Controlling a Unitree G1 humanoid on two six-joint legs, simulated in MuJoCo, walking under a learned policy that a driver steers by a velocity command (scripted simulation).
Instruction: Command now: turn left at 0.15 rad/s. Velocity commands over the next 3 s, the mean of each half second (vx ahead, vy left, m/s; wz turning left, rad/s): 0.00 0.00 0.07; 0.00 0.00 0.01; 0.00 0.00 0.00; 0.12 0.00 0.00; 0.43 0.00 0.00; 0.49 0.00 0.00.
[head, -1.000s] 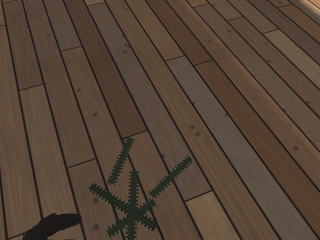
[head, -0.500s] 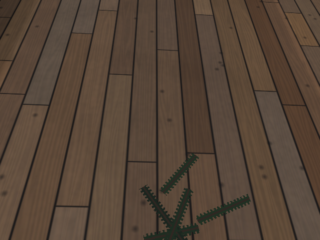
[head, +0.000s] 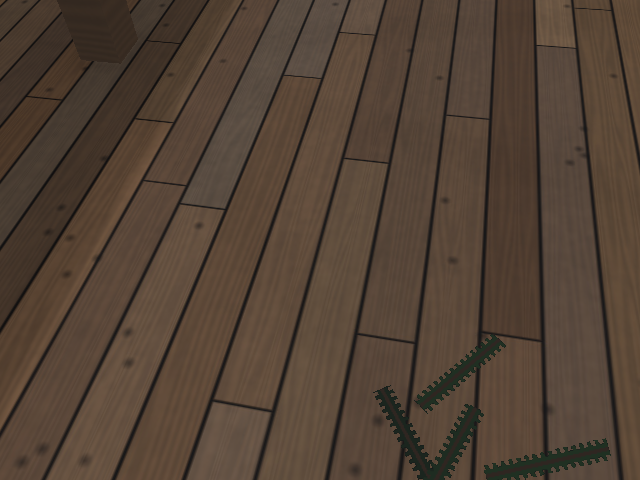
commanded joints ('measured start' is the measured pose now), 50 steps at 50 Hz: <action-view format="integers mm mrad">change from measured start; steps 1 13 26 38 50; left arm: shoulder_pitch -77 -55 -9 28 61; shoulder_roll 163 119 118 115 95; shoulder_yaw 30 4 7 4 -2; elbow -58 17 145 229 270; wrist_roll -15 -9 -14 -17 -18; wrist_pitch -15 2 15 18 23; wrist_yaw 8 -2 21 35 42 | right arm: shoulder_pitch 22 11 58 80 107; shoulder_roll -88 -78 -53 -39 -32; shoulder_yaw -35 -16 1 10 20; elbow -47 14 90 178 261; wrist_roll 4 -20 -10 -4 0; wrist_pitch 0 -25 -51 -51 -51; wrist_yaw -6 17 4 1 -4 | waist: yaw -30 4 6 7 6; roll -176 27 -25 -30 -37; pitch -70 -29 -3 0 13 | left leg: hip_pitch -48 151 149 163 157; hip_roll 64 132 110 90 79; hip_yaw -11 -13 3 33 51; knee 73 -419 -420 -419 -423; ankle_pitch -26 344 336 367 365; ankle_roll -43 68 64 61 56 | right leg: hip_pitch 116 71 77 75 73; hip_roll -259 -48 -50 -47 -40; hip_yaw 234 15 20 16 9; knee -128 -25 -43 -50 -55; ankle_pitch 474 111 124 138 142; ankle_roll -204 30 47 46 42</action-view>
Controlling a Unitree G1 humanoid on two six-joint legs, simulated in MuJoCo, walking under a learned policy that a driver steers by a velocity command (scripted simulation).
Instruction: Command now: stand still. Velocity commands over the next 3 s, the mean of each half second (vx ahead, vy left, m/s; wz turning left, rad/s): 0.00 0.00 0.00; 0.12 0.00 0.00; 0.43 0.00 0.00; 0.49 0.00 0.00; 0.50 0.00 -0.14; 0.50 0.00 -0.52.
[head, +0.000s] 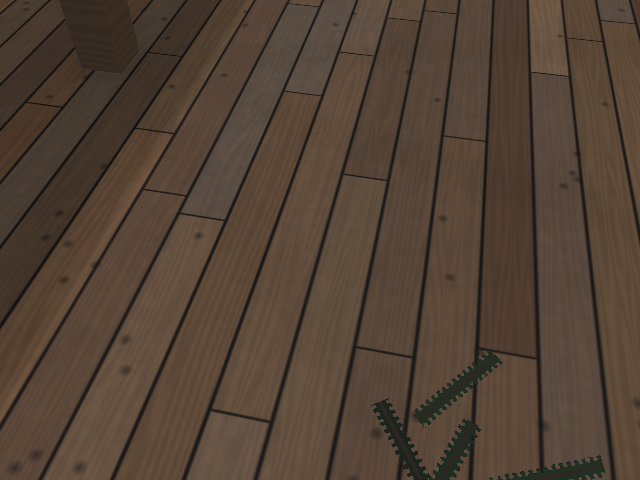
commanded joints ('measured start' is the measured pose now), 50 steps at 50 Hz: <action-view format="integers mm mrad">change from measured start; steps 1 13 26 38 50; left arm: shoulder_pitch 24 61 104 161 520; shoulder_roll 110 88 65 38 169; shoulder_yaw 16 8 0 -6 49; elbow -18 -4 -1 8 45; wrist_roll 0 -1 -2 -8 -33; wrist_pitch -5 -3 -4 -3 -121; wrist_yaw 5 8 9 12 -40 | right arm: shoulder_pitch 30 59 90 135 -45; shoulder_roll -106 -89 -69 -51 -30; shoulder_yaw -19 -9 -2 0 -12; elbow -18 45 90 125 -19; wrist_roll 1 4 6 12 39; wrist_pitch -9 -8 -5 1 -77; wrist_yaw -4 -7 -10 -16 4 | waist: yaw -1 -6 -10 -14 142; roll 5 1 0 10 -259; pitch -5 5 17 14 88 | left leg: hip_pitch -56 -61 -68 -83 -540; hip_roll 30 24 20 -2 -32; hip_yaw -22 -10 -1 17 61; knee -104 -105 -101 -103 357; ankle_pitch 157 147 135 -140 -144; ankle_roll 14 10 5 16 30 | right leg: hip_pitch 27 18 5 -12 313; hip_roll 6 13 19 57 -201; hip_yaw -14 -20 -24 -59 429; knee -60 -60 -59 -38 -246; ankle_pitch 141 136 126 -128 -249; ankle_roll -21 -24 -29 -44 -263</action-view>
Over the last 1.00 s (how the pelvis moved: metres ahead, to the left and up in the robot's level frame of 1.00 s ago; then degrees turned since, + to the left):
-0.01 0.03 0.00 0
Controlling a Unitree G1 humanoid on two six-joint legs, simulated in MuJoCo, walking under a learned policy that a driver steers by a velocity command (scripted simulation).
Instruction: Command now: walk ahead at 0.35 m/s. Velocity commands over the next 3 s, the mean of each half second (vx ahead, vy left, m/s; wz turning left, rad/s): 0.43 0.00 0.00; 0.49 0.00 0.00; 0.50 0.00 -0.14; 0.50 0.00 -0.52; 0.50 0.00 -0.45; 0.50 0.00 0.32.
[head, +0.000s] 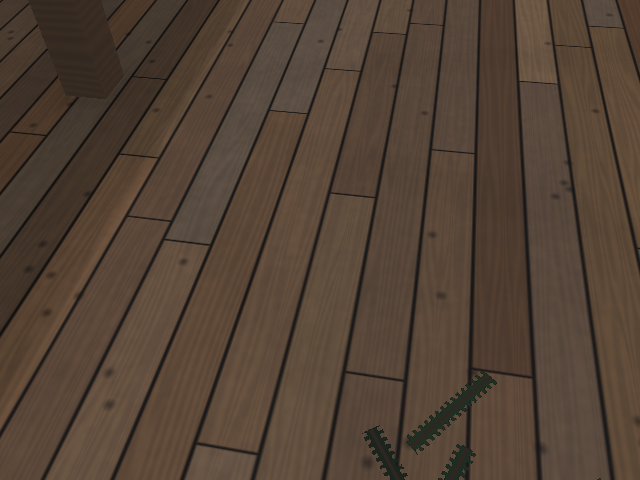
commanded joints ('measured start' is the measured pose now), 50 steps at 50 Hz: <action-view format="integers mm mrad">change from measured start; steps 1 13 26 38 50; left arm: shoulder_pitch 381 212 39 -317 88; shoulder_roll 236 175 143 94 242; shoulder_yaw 52 15 36 33 79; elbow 55 -53 -161 -286 -214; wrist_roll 15 20 -4 14 19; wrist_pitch -33 1 -34 -11 -22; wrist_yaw -19 21 8 -12 -39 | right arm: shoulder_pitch -211 -489 -262 -50 4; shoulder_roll -55 -34 -106 -181 -152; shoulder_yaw -2 5 -31 -39 -22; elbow -161 -269 -184 -96 -112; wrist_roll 3 -6 -39 -22 1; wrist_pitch -65 -67 -77 -67 -76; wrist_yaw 0 62 68 18 33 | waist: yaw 150 66 2 -55 113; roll -333 -148 7 2 -224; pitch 114 168 -11 96 -285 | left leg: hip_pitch -636 -387 50 51 -534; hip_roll -73 10 217 149 -29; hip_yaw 18 132 -251 -7 -64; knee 433 -2 -470 -571 675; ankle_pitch -104 423 263 397 -112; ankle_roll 25 9 211 196 45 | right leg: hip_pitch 392 120 -358 -401 592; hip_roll -410 -216 -158 -130 -395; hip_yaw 779 131 117 25 676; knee -445 -552 657 24 -303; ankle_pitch -73 358 85 503 44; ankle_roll -238 -124 -12 48 -237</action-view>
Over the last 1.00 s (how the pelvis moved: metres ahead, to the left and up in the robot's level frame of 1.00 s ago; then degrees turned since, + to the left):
0.05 -0.03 -0.01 0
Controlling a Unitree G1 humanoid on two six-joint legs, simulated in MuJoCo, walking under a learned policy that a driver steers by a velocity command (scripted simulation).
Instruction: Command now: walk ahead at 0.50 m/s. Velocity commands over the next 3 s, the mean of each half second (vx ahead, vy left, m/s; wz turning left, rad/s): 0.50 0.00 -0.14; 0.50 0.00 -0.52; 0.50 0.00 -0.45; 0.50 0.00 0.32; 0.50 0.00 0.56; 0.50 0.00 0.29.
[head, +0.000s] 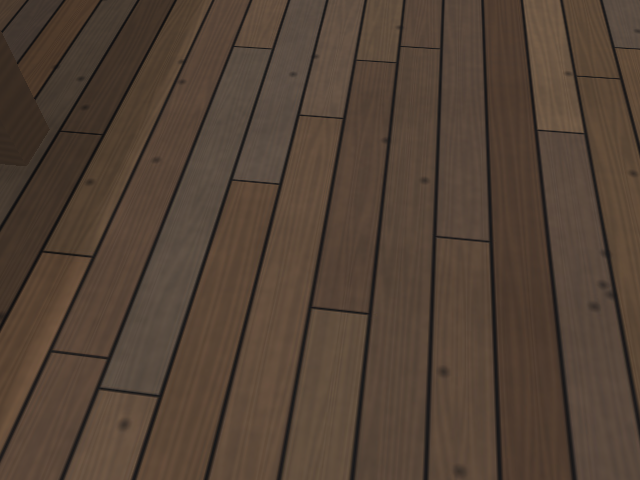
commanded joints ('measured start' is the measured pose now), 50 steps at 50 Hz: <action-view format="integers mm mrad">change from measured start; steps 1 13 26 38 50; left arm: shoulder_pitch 281 295 452 182 165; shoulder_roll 158 137 1 60 150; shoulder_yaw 41 30 -2 49 80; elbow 28 85 49 -49 -139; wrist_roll -2 2 -15 -16 -19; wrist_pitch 3 9 26 82 85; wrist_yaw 9 34 48 38 -20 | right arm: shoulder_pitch -52 -317 29 -189 -141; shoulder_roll -137 -40 -262 -126 -234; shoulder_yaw -19 -27 -91 -62 -92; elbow -99 -180 -144 -125 -128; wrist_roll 34 -11 -23 -30 19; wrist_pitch -58 -16 -52 -54 19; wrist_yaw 9 1 17 -9 -23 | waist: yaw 134 77 -52 46 134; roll -140 -57 319 51 75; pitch -202 21 -455 4 -84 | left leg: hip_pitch -626 -537 577 4 204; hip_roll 59 130 447 273 285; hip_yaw -71 -3 -682 69 281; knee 458 -142 -506 -743 -276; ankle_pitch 55 584 234 517 1167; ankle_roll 46 -19 246 149 61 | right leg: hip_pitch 689 345 -187 -223 142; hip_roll -335 -169 65 -143 48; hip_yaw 553 136 151 149 -94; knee -283 -464 628 389 27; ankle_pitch -124 185 -488 79 -52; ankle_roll -187 -142 31 39 -89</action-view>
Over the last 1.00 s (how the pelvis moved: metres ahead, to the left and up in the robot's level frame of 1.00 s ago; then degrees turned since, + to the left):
0.54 -0.01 0.00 0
